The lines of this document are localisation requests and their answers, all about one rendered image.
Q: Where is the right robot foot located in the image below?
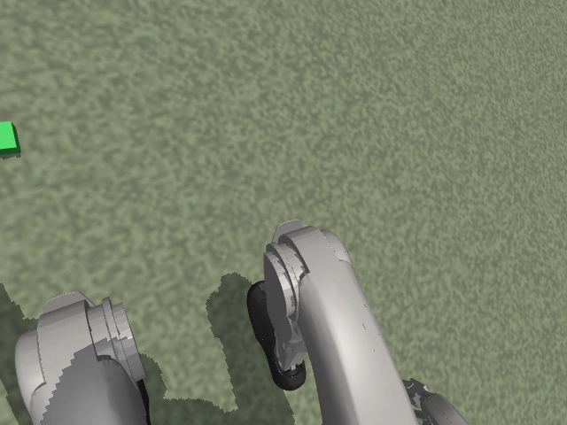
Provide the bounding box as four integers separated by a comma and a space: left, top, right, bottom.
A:
246, 281, 306, 390

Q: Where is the small box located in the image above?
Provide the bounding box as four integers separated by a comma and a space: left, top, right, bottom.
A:
0, 121, 21, 155

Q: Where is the right robot hand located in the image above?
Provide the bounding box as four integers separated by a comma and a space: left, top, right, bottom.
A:
402, 378, 469, 425

